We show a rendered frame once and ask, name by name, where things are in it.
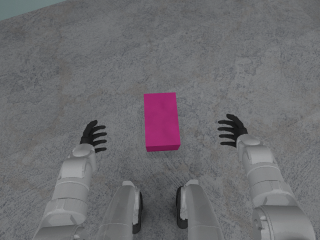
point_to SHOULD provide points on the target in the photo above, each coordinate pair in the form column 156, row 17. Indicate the right robot upper arm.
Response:
column 280, row 222

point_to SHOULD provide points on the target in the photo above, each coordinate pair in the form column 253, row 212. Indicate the robot right hand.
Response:
column 238, row 130

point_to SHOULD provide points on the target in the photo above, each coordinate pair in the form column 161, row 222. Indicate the left robot thigh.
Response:
column 117, row 223

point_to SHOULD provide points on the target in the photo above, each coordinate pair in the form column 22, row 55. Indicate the left robot upper arm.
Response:
column 63, row 232

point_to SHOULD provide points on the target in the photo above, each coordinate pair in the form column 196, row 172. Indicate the carton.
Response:
column 161, row 122

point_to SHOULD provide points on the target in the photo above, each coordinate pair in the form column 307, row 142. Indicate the robot right foot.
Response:
column 181, row 222

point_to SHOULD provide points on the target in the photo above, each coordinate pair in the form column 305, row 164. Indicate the robot left hand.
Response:
column 88, row 135

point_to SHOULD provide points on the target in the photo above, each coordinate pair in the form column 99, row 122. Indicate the right robot forearm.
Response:
column 267, row 186

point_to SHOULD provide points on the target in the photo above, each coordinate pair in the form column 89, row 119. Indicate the left robot forearm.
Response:
column 68, row 205

